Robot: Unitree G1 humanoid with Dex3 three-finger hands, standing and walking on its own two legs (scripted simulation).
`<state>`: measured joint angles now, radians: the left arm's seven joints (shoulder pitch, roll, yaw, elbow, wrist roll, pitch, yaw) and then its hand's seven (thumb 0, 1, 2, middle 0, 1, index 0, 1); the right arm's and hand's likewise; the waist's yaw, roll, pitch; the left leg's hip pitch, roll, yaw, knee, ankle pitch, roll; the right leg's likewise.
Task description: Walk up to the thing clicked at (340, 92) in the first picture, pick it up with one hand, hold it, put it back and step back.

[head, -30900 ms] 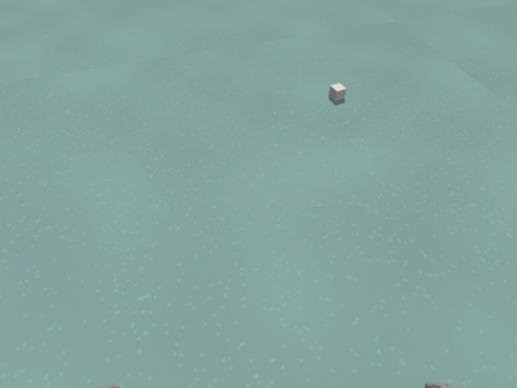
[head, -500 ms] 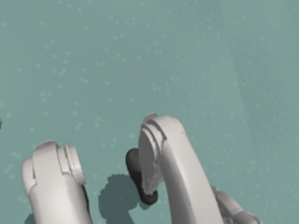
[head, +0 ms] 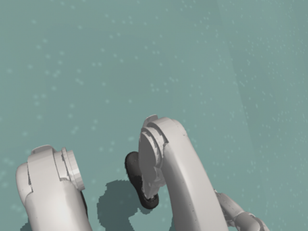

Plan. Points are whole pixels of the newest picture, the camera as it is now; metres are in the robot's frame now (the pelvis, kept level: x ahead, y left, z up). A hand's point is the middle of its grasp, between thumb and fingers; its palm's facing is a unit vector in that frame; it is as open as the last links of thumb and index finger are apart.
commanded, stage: open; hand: left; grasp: from above
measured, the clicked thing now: out of the picture +0.42 +0.35 -0.26
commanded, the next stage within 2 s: withdraw in 0.84 s
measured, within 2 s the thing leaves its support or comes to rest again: neither
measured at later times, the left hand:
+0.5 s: hand out of the picture +0.42 +0.33 -0.24, palm faces -0.46 -0.14 -0.88, open 12.5 cm
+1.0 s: hand out of the picture +0.42 +0.33 -0.24, palm faces -0.46 -0.16 -0.87, open 13.5 cm
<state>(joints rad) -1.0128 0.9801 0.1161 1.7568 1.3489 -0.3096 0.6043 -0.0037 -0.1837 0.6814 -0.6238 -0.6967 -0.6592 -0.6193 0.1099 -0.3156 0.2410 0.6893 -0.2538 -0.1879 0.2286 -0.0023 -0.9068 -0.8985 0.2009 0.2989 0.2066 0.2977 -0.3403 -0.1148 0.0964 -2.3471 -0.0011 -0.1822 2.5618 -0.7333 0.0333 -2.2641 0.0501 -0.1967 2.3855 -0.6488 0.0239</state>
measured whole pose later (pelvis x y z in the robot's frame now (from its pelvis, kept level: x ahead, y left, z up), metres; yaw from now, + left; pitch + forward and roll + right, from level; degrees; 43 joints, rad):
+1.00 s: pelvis +0.00 +0.00 +0.00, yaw -1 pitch +29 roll -14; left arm -0.98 0.98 0.15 1.69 1.32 -0.29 0.58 0.00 -0.42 0.97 -0.14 -0.99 -0.13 -0.99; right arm 0.11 -0.34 0.24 0.66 -0.25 -0.20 0.24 0.00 -0.90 -0.90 0.20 0.30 0.21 0.30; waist -0.34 -0.12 0.11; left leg -2.35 0.00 -0.19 2.55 -0.73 0.03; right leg -2.26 0.05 -0.21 2.37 -0.65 0.02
